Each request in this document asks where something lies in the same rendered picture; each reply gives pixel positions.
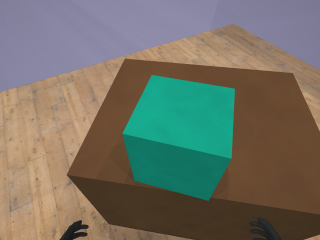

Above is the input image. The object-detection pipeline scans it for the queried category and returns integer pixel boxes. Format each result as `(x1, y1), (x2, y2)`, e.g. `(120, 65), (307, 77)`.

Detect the robot right hand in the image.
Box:
(249, 217), (282, 240)

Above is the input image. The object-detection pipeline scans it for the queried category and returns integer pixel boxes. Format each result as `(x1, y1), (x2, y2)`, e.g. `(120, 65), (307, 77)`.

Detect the pedestal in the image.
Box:
(67, 58), (320, 240)

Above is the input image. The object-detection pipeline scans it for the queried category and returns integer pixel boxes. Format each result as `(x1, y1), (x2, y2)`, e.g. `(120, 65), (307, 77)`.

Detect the robot left hand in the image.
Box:
(60, 220), (89, 240)

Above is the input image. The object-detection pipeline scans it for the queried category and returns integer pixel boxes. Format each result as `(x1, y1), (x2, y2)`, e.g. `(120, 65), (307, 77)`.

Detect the carton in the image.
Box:
(122, 75), (235, 201)

